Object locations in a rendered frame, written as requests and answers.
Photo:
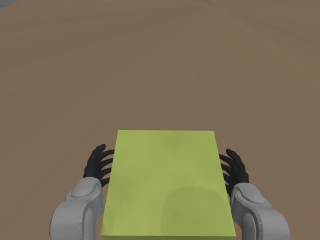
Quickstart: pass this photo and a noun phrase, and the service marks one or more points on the robot left hand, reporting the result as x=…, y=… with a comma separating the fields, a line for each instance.
x=94, y=164

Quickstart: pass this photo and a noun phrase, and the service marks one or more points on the robot right hand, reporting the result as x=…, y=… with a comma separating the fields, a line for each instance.
x=237, y=172

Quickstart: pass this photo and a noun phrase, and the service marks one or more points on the left robot forearm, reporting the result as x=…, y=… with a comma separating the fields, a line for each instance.
x=75, y=218

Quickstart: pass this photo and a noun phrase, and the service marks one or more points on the carton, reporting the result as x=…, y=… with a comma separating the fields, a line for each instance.
x=167, y=185

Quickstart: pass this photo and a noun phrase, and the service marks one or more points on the right robot forearm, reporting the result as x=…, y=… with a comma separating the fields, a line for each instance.
x=255, y=215

